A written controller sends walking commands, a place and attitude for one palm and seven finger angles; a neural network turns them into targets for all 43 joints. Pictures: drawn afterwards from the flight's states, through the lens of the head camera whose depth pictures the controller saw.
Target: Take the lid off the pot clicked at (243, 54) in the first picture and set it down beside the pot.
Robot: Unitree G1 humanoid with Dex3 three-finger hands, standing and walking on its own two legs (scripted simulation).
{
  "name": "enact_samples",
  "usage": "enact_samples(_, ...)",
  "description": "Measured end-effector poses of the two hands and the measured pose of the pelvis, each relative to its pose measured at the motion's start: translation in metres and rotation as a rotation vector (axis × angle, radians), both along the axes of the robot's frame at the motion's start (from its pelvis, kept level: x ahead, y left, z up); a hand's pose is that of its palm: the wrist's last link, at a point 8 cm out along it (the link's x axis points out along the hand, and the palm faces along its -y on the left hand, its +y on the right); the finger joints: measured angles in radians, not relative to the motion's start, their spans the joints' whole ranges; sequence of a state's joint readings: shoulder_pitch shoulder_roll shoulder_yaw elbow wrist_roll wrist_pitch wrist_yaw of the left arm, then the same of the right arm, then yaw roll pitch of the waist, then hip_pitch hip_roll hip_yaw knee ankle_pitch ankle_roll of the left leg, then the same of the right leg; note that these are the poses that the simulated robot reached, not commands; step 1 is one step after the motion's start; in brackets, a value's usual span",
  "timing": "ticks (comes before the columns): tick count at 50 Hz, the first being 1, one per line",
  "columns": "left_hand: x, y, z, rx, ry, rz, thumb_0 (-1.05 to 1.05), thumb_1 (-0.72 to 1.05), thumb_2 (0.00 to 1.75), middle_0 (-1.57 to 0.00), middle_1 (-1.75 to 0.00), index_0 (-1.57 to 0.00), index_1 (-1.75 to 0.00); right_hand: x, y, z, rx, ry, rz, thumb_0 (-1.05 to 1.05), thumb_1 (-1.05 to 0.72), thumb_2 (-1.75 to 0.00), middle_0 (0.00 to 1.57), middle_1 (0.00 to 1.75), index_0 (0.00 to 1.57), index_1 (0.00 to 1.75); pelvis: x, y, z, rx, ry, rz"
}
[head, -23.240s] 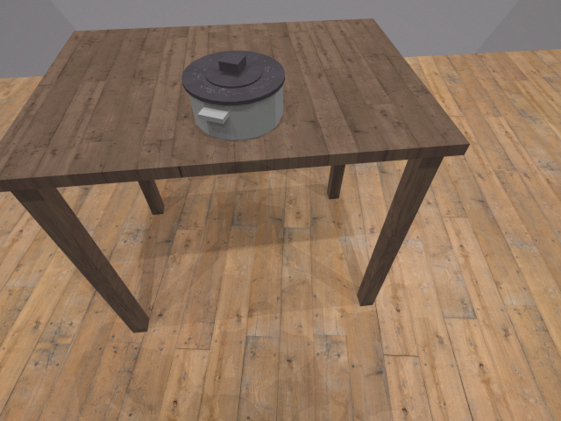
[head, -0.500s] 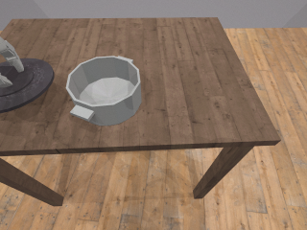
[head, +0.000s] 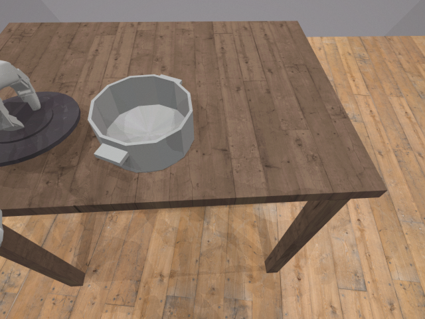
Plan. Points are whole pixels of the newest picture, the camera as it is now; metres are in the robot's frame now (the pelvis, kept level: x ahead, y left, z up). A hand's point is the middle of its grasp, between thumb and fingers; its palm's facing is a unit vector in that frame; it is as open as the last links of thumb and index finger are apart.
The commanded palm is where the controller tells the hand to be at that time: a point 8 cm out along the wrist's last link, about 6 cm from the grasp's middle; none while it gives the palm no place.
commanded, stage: lower the lid onto the table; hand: left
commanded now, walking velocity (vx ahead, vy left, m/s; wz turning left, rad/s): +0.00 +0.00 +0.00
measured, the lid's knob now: (13, 112) +0.46 +0.35 +0.13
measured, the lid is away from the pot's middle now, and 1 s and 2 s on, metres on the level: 0.23 0.23 0.23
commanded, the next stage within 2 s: open the fingers wide in 0.82 s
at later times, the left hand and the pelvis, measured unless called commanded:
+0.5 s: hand (11, 130) +0.43 +0.35 +0.12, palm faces -0.46 -0.22 -0.86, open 7.8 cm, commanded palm +0.47 +0.36 +0.19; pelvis +0.00 +0.00 +0.00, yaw +0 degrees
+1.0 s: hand (18, 134) +0.43 +0.35 +0.10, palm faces -0.44 -0.14 -0.88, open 7.8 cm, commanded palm +0.45 +0.35 +0.17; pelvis -0.01 +0.01 -0.01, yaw -2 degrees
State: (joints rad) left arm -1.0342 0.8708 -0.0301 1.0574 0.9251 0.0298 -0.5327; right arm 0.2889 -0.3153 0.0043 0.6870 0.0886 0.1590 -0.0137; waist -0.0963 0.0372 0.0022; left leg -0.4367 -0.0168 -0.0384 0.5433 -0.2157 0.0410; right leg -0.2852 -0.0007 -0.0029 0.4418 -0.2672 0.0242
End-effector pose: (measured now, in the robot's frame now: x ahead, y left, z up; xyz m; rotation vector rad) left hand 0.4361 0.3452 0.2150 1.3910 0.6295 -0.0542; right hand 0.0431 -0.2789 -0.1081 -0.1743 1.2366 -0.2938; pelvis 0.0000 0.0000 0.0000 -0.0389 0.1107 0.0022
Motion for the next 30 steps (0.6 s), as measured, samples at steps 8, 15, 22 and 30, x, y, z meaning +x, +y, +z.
enact_samples(8,-0.001,0.002,-0.013,-0.008,0.026,-0.002,-0.01,0.22,0.85,-0.64,-0.92,-0.62,-0.94,-0.008,0.000,-0.001,-0.010,0.018,-0.008,0.00,-0.91,-0.90,0.20,0.30,0.21,0.30,-0.002,0.000,-0.001,-0.002,0.006,-0.002)
enact_samples(15,-0.002,0.005,-0.023,-0.015,0.043,-0.003,-0.01,0.22,0.85,-0.64,-0.92,-0.62,-0.94,-0.014,-0.001,0.000,-0.024,0.026,-0.016,0.00,-0.91,-0.90,0.20,0.30,0.21,0.30,-0.003,0.001,-0.003,-0.005,0.012,-0.005)
enact_samples(22,-0.002,0.011,-0.033,-0.019,0.060,0.003,-0.01,0.22,0.85,-0.63,-0.92,-0.62,-0.94,-0.019,-0.002,0.001,-0.039,0.034,-0.021,0.00,-0.91,-0.90,0.20,0.30,0.21,0.30,-0.003,0.002,-0.004,-0.008,0.021,-0.007)
enact_samples(30,0.001,0.013,-0.043,-0.011,0.086,-0.005,0.00,0.22,0.84,-0.65,-0.93,-0.62,-0.95,-0.026,-0.001,0.001,-0.061,0.052,-0.021,0.00,-0.91,-0.90,0.20,0.30,0.21,0.30,-0.003,0.005,-0.006,-0.011,0.033,-0.008)
